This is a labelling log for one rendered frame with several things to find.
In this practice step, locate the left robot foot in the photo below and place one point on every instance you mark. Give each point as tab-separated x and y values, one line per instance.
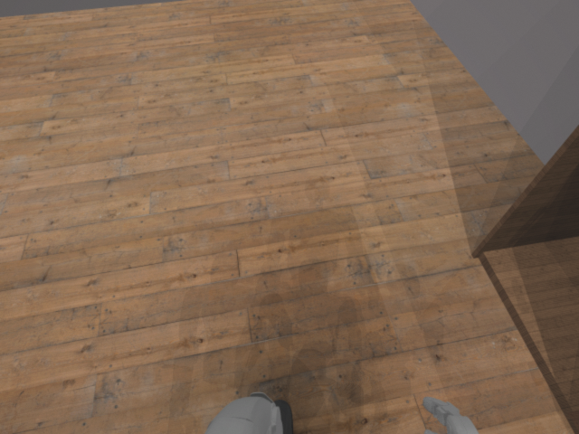
286	416

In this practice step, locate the right robot hand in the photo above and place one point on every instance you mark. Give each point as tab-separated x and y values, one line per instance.
449	416

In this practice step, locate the left robot thigh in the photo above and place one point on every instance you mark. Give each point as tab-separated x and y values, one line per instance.
248	415

